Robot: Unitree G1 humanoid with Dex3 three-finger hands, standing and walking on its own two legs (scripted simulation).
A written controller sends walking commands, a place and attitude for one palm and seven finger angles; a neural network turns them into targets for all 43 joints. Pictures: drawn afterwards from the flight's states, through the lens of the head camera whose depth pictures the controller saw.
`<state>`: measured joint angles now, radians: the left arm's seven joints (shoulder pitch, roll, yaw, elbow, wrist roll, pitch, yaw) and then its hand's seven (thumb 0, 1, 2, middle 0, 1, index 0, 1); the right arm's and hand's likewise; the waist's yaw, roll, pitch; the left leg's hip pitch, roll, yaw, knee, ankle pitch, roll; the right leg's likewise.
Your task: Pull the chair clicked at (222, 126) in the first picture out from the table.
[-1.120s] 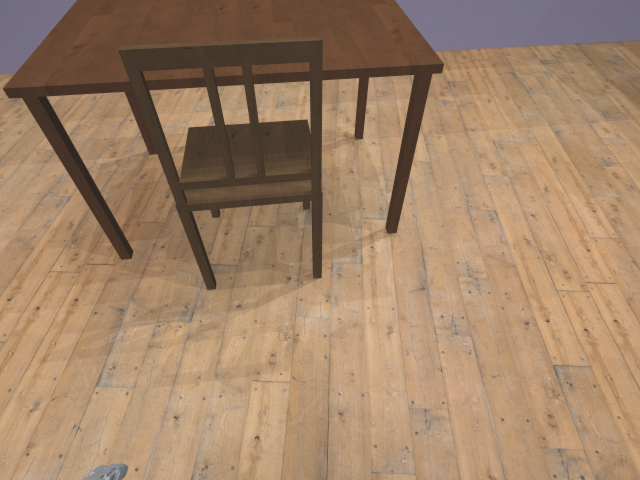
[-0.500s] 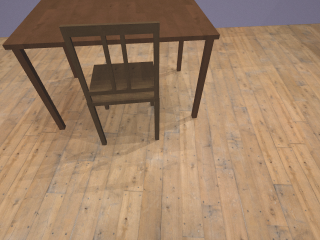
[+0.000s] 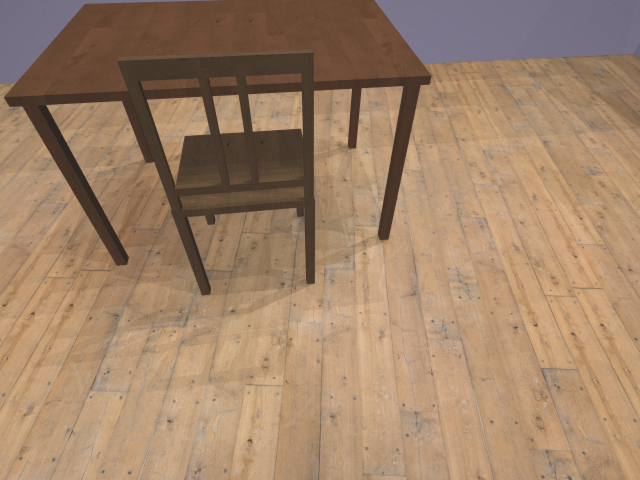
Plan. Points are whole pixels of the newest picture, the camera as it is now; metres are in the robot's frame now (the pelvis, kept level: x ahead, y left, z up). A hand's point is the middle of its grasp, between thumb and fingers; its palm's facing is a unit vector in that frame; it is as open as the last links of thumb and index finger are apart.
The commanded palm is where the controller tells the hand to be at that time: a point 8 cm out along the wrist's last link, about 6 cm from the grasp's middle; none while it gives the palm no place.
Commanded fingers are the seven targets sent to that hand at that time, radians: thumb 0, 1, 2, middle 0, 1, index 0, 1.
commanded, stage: look at it before walking up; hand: left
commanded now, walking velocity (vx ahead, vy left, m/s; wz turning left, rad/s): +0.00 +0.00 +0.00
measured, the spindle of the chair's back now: (215, 135) +0.93 +0.33 -0.09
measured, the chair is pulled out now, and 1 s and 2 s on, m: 0.00 0.00 0.00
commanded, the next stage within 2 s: walk to a spot facing it in 0.32 s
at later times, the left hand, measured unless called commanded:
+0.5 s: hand out of the picture +0.07 +0.25 -0.16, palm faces -0.01 -0.94 -0.34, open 7.4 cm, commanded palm none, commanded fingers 0.00 0.90 0.90 -0.20 -0.30 -0.20 -0.30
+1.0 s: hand (205, 464) +0.19 +0.19 -0.19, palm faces -0.09 -0.98 -0.18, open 7.3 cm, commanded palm none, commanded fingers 0.00 0.90 0.90 -0.20 -0.30 -0.20 -0.30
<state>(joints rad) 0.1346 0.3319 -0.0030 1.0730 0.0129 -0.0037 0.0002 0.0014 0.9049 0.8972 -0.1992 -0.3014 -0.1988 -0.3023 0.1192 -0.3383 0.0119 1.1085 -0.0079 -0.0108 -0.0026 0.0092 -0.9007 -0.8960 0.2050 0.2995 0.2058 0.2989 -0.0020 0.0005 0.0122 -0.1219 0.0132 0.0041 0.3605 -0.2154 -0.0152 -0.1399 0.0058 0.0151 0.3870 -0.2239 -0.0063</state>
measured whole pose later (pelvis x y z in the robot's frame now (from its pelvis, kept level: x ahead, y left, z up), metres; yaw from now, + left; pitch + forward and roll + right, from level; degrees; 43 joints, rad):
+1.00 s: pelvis +0.13 +0.01 -0.01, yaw -5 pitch -1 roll -1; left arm 0.21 0.18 0.05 1.05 0.02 0.01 -0.02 0.02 0.94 0.90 -0.20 -0.30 -0.20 -0.30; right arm 0.53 -0.10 0.00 1.22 -0.02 -0.06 -0.04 0.01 -0.90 -0.90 0.20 0.30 0.20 0.30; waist -0.04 0.00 0.10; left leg 0.10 0.04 0.10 0.34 -0.42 -0.01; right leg -0.50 -0.05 -0.12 0.75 -0.28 -0.04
